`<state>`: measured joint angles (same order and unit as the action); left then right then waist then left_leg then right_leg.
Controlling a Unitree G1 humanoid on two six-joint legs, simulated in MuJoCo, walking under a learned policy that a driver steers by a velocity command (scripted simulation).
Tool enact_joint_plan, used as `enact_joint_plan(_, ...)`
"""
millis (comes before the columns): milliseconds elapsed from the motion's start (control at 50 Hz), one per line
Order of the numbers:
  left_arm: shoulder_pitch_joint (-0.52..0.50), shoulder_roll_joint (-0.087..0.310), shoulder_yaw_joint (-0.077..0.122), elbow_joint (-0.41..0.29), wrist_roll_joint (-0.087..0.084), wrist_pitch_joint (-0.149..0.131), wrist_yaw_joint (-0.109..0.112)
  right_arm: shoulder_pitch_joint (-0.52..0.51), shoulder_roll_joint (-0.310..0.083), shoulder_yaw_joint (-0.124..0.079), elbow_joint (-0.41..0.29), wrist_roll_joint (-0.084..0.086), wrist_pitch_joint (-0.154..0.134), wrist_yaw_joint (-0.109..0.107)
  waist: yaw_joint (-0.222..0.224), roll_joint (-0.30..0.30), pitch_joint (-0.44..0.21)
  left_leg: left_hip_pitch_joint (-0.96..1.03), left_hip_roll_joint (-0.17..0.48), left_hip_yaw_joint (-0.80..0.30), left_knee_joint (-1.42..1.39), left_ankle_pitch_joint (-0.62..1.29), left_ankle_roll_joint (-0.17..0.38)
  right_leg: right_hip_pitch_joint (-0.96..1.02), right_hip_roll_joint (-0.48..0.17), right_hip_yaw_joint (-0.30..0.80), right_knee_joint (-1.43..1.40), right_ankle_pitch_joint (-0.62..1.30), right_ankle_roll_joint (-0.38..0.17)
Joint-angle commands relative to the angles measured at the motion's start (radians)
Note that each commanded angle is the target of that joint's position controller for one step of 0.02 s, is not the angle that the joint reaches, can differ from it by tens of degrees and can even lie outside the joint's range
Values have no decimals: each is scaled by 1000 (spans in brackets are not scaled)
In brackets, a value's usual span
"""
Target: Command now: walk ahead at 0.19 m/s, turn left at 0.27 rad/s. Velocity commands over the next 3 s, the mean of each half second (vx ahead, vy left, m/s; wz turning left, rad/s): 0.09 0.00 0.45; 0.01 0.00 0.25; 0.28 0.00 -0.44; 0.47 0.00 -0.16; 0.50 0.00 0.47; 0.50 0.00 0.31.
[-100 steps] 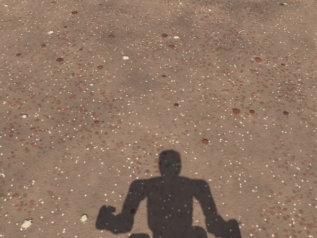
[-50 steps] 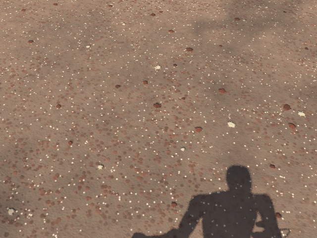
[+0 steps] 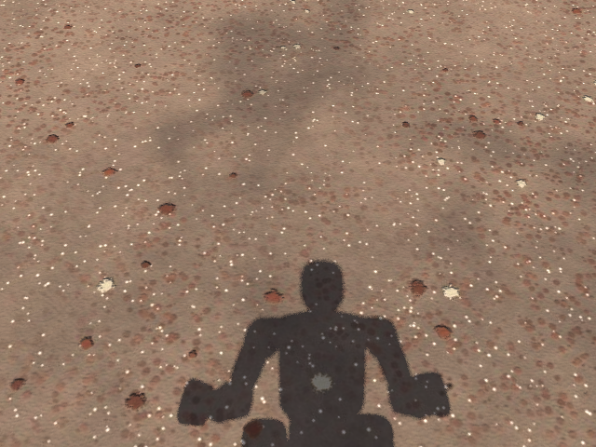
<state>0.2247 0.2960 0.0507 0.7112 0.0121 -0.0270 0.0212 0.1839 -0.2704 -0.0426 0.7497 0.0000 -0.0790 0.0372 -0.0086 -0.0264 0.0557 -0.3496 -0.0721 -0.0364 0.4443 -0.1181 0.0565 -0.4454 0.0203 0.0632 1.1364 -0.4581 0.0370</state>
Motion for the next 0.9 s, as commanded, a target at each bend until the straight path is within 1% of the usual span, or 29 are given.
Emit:
enact_joint_plan(20, 47, 69, 23, -69, 0, -3, 16, -4, -170, -45, -58, -4, 7, -16, 34, 136, -157, 186, 245, -262, -98, 654, 194, -64, -33, 12, -130, 24, 30)
enact_joint_plan(80, 19, 71, 23, -69, -2, 11, 26, 7, -208, -63, -57, 10, 35, -37, 29, 128, -206, 161, 244, -272, -99, 562, 194, -22, -12, 15, -243, 111, 49)
enact_joint_plan(120, -23, 74, 26, -74, -5, 22, 27, 5, -208, -66, -61, 21, 55, -49, 19, 130, -199, 125, 225, -287, -108, 389, 171, 1, 0, 25, -300, 173, 54)
enact_joint_plan(160, -74, 69, 26, -88, -8, 26, 25, 6, -201, -66, -64, 23, 72, -57, 6, 144, -172, 98, 207, -319, -116, 206, 156, 12, 11, 36, -360, 195, 54)
enact_joint_plan(200, -112, 69, 27, -101, -11, 17, 19, 10, -197, -67, -68, 21, 86, -63, -6, 163, -146, 101, 199, -363, -107, 116, 150, 23, 23, 45, -432, 184, 50)
enact_joint_plan(240, -121, 76, 30, -104, -17, -1, 10, 11, -196, -69, -75, 19, 97, -67, -8, 179, -140, 134, 199, -412, -73, 148, 144, 51, 31, 49, -522, 171, 40)
enact_joint_plan(280, -68, 83, 37, -85, -21, -20, 1, -20, -186, -66, -91, 29, 107, -71, 31, 182, -142, 144, 169, -435, -15, 169, 109, 155, 25, 35, -726, 289, 14)
enact_joint_plan(300, -45, 111, 47, -76, -15, -25, 2, -8, -160, -59, -97, 30, 109, -73, 31, 158, -153, 100, 132, -417, 36, 80, 68, 255, -42, 61, -799, 394, -14)
enact_joint_plan(320, -40, 173, 58, -90, 3, -21, 11, 49, -105, -43, -100, 13, 109, -71, -4, -17, -203, -2, 50, -304, 224, -226, 13, 385, -252, 228, -791, 573, -98)
enact_joint_plan(340, -42, 211, 68, -81, 38, -7, 6, 65, -118, -47, -130, 19, 101, -69, -28, -246, -157, -207, -78, -131, 393, -542, -43, 398, -407, 442, -807, 780, -268)
enact_joint_plan(360, -49, 167, 60, -90, 29, -8, 5, 97, -197, -68, -111, 4, 95, -66, -16, -190, -164, -242, -4, -120, 609, -548, -89, 381, -452, 458, -802, 801, -328)
enact_joint_plan(380, -80, 114, 45, -100, 19, -8, 7, 97, -231, -85, -91, 15, 101, -65, -19, -118, -149, -245, 15, -118, 695, -484, -110, 362, -389, 348, -783, 777, -296)
enact_joint_plan(400, -114, 97, 40, -105, 10, -5, 7, 105, -219, -89, -72, 19, 117, -70, -30, -77, -132, -248, 28, -105, 733, -430, -131, 348, -324, 251, -771, 726, -252)
enact_joint_plan(420, -131, 94, 38, -103, -1, -2, 9, 95, -205, -87, -76, 18, 130, -73, -26, -81, -116, -266, 38, -96, 759, -380, -147, 339, -300, 204, -770, 713, -236)
enact_joint_plan(460, -120, 106, 39, -92, 2, 8, 14, 59, -152, -71, -100, 25, 138, -65, -11, -110, -98, -254, 46, -43, 721, -317, -167, 314, -256, 111, -789, 731, -238)
enact_joint_plan(520, -81, 128, 50, -75, 6, 22, 24, -14, -123, -57, -147, 27, 135, -55, 29, -144, -124, -243, 79, -8, 580, -287, -177, 384, -279, 74, -795, 725, -262)
enact_joint_plan(600, -98, 173, 67, -69, -5, 30, 16, -35, -121, -51, -175, 21, 136, -36, 38, -158, -147, -95, 100, 47, 391, -264, -150, 350, -307, 15, -793, 703, -262)
enact_joint_plan(660, -88, 186, 70, -51, -25, 28, 4, -24, -130, -56, -183, 17, 142, -24, 32, -159, -137, -14, 84, 72, 233, -234, -109, 341, -321, 13, -758, 660, -246)
enact_joint_plan(680, -101, 186, 69, -47, -36, 28, 2, 6, -124, -58, -173, 16, 141, -21, 7, -149, -136, 46, 71, 86, 125, -163, -84, 325, -311, 1, -723, 641, -225)
enact_joint_plan(700, -98, 171, 63, -36, -46, 27, 1, 48, -127, -61, -155, 12, 139, -21, -15, -130, -139, 141, 50, 94, -6, -56, -52, 284, -287, -24, -673, 590, -186)
enact_joint_plan(720, -39, 131, 50, -10, -36, 22, -3, 71, -163, -70, -150, 9, 137, -29, -12, -40, -154, 281, 92, 13, -81, 116, -18, 185, -240, -81, -580, 454, -109)
enact_joint_plan(740, -22, 43, 17, -39, 27, 16, -15, 81, -269, -88, -173, -2, 136, -49, 26, 285, -197, 451, 372, -319, -60, 524, 85, -49, -126, -184, -307, -31, 5)
enact_joint_plan(760, -97, 87, 32, -58, 12, 20, -3, 70, -243, -73, -183, -31, 118, -41, -34, 280, -198, 320, 485, -399, -73, 567, 272, -119, -64, -83, -132, -232, 36)
enact_joint_plan(780, -116, 137, 47, -50, -11, 28, 5, 54, -211, -63, -174, -37, 99, -34, -41, 197, -170, 268, 428, -331, -93, 469, 271, -113, -82, -38, -47, -199, 36)
enact_joint_plan(800, -95, 132, 49, -29, -20, 36, 7, 3, -168, -49, -159, -30, 86, -34, -11, 176, -146, 250, 361, -245, -96, 370, 213, -106, -95, -20, -47, -131, 31)
enact_joint_plan(820, -63, 119, 48, 4, -18, 44, 13, -42, -133, -38, -153, -21, 80, -36, 8, 159, -138, 243, 319, -192, -100, 299, 166, -91, -105, -13, -74, -73, 35)
enact_joint_plan(840, -39, 115, 48, 23, -11, 52, 15, -73, -101, -23, -143, -16, 75, -38, 22, 169, -128, 210, 299, -148, -102, 337, 150, -44, -106, -10, -92, -9, 47)
enact_joint_plan(860, -13, 102, 44, 40, -14, 54, 11, -78, -75, -11, -129, -21, 71, -41, 35, 172, -132, 185, 282, -109, -105, 362, 145, 11, -98, -11, -108, 35, 56)
enact_joint_plan(900, -4, 82, 34, 52, -25, 55, 5, -91, -68, -10, -108, -30, 67, -45, 33, 171, -125, 187, 264, -60, -111, 305, 136, 66, -98, -13, -229, 78, 61)
